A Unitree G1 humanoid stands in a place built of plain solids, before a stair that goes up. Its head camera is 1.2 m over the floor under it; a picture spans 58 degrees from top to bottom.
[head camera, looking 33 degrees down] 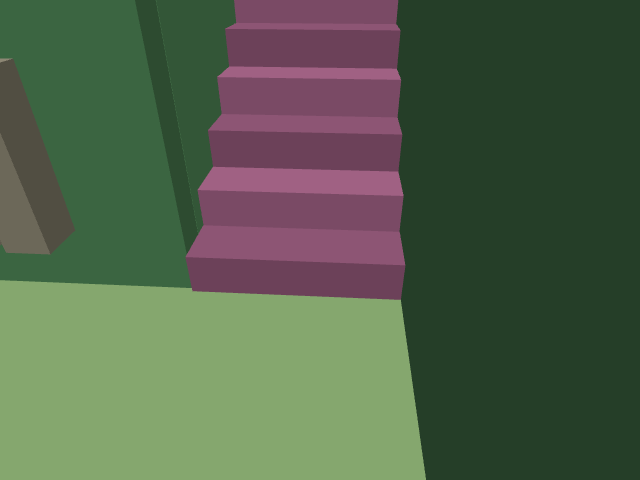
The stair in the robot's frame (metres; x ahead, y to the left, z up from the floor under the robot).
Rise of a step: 0.18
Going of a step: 0.25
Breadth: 0.89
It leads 4 degrees to the right of straight ahead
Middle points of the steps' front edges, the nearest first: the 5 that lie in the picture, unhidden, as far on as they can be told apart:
1.41 0.10 0.18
1.66 0.09 0.36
1.91 0.07 0.54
2.16 0.06 0.72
2.41 0.04 0.90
